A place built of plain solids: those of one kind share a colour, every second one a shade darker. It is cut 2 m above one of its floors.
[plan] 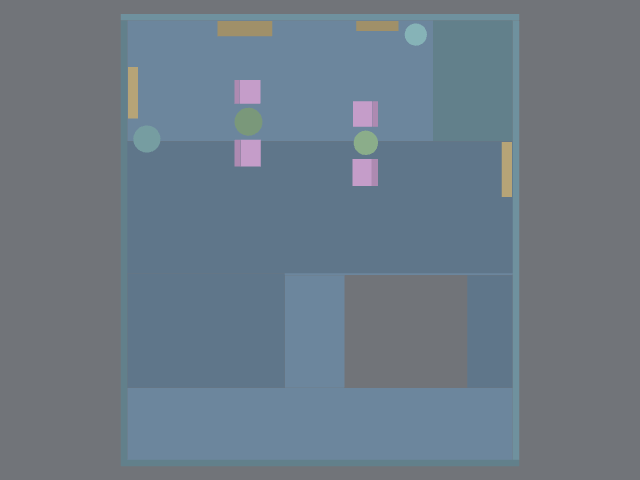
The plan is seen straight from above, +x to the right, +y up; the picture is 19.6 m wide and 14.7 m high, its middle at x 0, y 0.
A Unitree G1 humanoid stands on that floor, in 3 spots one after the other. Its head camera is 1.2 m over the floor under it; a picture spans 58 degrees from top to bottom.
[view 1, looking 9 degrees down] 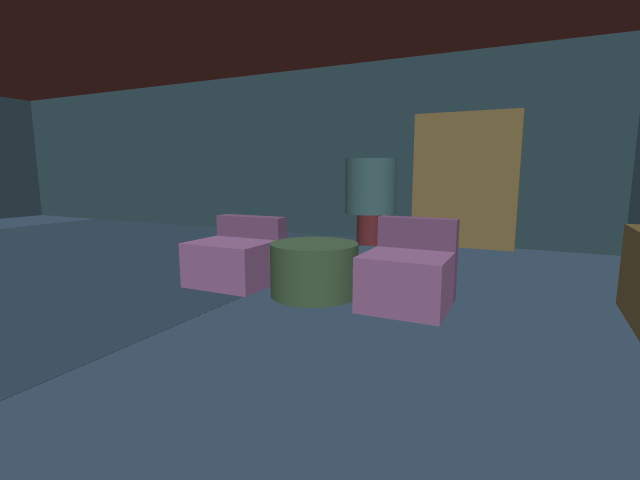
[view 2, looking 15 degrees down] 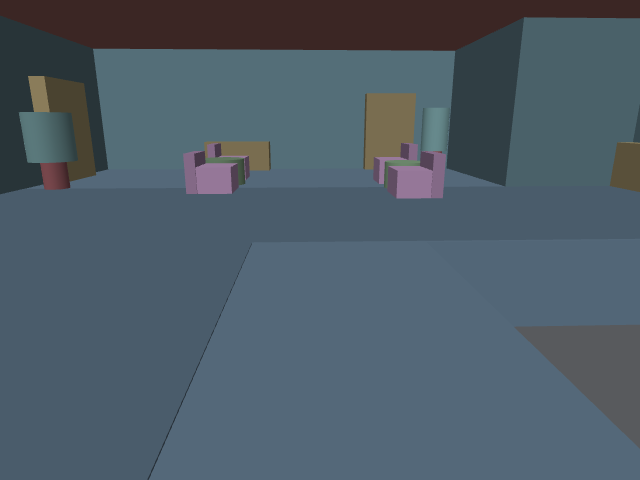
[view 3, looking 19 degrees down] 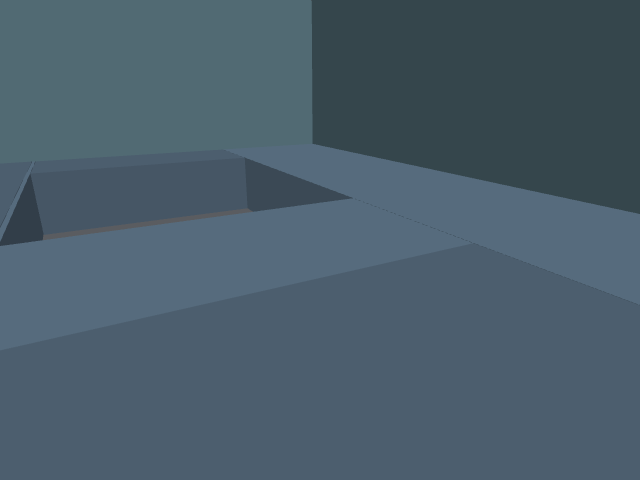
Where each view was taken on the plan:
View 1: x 1.49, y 5.48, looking -154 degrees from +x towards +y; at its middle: table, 4.37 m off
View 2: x -0.52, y -5.43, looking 88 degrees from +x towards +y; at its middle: floor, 4.63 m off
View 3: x -3.43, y -1.76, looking -29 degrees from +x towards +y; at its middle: floor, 3.69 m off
